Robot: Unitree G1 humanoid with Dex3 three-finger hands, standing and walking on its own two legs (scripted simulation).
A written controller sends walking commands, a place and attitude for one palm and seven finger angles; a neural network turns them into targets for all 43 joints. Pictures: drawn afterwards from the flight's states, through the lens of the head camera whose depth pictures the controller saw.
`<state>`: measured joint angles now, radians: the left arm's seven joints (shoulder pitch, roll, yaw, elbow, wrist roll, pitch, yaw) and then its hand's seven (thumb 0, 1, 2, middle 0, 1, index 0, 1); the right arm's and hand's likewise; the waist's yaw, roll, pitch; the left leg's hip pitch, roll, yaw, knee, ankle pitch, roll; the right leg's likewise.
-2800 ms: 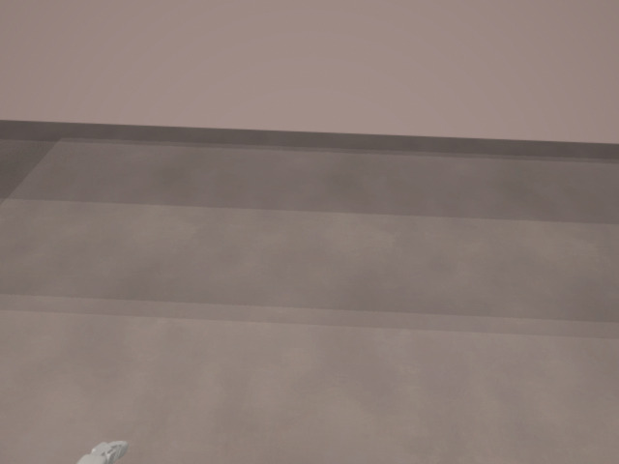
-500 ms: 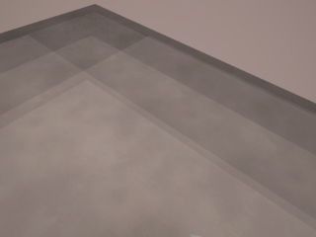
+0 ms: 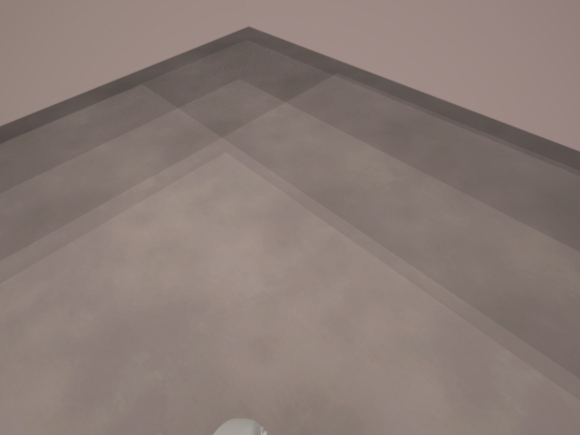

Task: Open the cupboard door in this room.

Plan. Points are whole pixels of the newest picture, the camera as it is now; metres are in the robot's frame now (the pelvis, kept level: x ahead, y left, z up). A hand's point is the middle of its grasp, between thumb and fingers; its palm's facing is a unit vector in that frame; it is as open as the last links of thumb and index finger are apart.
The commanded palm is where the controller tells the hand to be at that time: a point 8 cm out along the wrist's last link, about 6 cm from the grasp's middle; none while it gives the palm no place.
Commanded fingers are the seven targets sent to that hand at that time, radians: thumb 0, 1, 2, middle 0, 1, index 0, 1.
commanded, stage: turn or walk to find it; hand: left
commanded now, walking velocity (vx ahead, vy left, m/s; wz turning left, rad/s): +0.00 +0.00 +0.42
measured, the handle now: out of the picture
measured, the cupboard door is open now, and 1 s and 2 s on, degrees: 0 0 0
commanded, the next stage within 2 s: none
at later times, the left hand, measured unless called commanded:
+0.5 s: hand out of the picture -0.05 +0.28 -0.18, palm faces +0.27 -0.93 -0.23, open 7.4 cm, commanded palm none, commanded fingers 0.00 0.90 0.90 -0.20 -0.30 -0.20 -0.30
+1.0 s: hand out of the picture -0.05 +0.21 -0.14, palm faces +0.43 -0.86 -0.27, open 7.4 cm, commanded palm none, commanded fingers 0.00 0.90 0.90 -0.20 -0.30 -0.20 -0.30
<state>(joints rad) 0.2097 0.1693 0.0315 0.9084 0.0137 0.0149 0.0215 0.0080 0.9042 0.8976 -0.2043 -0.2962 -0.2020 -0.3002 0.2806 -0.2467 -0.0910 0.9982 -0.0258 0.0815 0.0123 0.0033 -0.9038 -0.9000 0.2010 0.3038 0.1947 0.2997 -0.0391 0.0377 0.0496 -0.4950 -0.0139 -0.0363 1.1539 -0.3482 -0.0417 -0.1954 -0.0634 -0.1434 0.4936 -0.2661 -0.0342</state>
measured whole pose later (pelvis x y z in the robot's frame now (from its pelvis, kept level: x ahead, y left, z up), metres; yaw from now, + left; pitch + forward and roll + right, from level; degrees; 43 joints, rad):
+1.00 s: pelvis -0.06 +0.00 +0.00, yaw +26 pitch -2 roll +2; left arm 0.19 0.16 0.03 0.92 0.01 0.01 0.02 0.01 0.90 0.90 -0.20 -0.30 -0.20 -0.30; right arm 0.27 -0.25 -0.09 1.00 -0.03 0.08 0.01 0.00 -0.90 -0.90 0.20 0.30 0.19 0.30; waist -0.04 0.04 0.05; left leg -0.49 0.00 -0.04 1.16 -0.33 -0.05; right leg -0.19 -0.06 -0.15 0.48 -0.26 -0.04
